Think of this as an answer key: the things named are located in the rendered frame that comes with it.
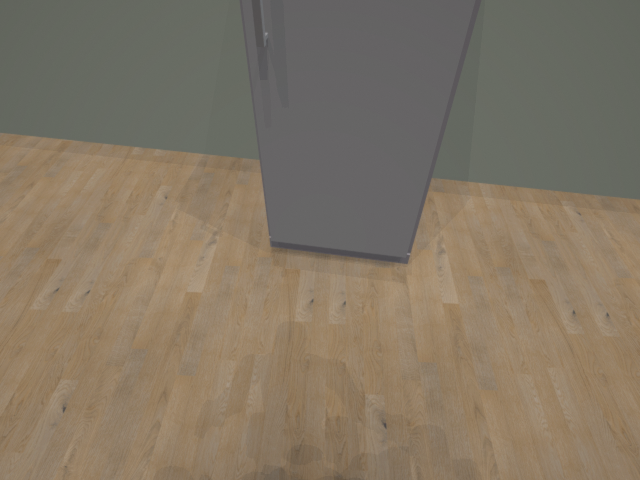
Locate fridge door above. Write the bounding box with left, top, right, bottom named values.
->
left=242, top=0, right=476, bottom=258

